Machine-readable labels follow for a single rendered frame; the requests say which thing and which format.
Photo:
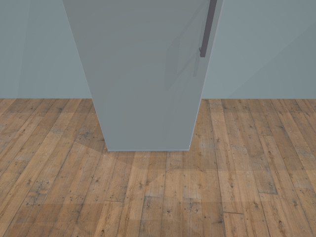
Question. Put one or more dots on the handle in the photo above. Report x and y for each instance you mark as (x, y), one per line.
(208, 25)

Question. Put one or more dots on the fridge door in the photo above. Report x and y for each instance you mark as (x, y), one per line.
(142, 63)

